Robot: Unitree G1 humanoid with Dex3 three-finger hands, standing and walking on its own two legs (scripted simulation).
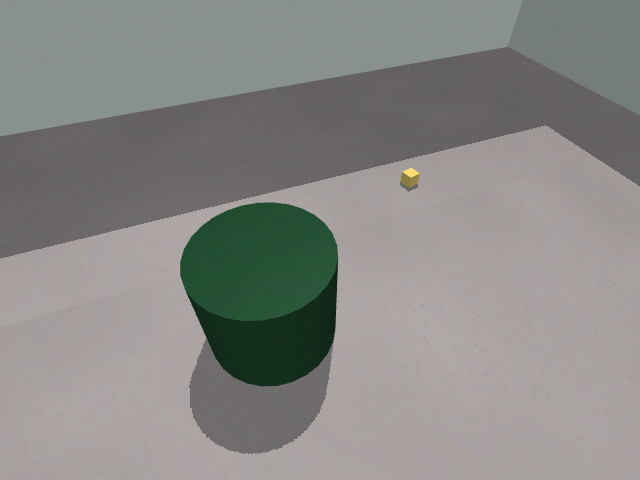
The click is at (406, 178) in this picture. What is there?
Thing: cube
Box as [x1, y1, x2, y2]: [400, 168, 419, 186]
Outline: 411,168 403,171 400,181 407,186 416,183 418,179 419,173
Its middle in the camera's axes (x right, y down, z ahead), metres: +0.47 -0.34 +1.99
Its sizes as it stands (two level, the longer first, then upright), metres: 0.063 0.063 0.063
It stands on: the floor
